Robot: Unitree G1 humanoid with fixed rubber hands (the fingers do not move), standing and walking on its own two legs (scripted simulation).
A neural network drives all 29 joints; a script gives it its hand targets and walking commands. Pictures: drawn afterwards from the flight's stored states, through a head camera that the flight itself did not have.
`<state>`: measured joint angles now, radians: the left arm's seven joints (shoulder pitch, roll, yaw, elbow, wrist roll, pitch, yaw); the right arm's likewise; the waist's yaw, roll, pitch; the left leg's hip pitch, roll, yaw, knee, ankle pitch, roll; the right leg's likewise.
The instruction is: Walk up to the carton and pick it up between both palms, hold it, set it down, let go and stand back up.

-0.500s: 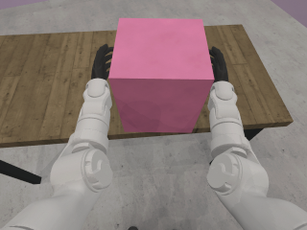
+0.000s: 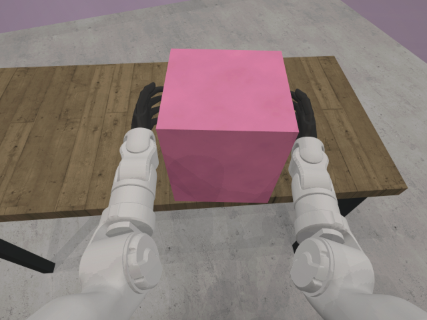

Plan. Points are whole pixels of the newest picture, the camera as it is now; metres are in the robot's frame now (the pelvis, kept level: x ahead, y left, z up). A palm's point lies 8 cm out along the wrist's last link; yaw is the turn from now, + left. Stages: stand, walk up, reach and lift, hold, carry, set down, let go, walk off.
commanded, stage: reach and lift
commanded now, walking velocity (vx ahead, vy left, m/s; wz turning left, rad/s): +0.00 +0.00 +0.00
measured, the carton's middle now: (223, 132) +0.45 -0.04 +0.05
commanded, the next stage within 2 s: none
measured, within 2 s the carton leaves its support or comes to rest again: leaves its support in 0.42 s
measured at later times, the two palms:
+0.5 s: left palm (143, 130) +0.42 +0.11 +0.10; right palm (307, 139) +0.39 -0.19 +0.10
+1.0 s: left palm (145, 138) +0.41 +0.11 +0.10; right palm (313, 151) +0.36 -0.19 +0.10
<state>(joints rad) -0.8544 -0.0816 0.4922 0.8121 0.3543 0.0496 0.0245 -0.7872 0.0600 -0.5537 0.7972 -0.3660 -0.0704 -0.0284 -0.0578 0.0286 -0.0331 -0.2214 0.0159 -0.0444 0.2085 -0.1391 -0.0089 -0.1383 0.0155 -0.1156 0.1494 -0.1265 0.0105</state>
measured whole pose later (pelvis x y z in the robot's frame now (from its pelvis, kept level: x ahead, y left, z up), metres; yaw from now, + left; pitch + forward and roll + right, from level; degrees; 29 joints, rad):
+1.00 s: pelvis -0.05 +0.00 +0.00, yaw +0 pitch +16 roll +0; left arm -0.96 -0.01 0.53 1.09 0.35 -0.21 0.03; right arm -0.82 0.08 -0.69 0.97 -0.55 -0.33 -0.11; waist -0.08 -0.02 -0.17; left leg -0.38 0.01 -0.04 0.09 0.02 -0.01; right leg -0.33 0.01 -0.12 0.10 -0.05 -0.02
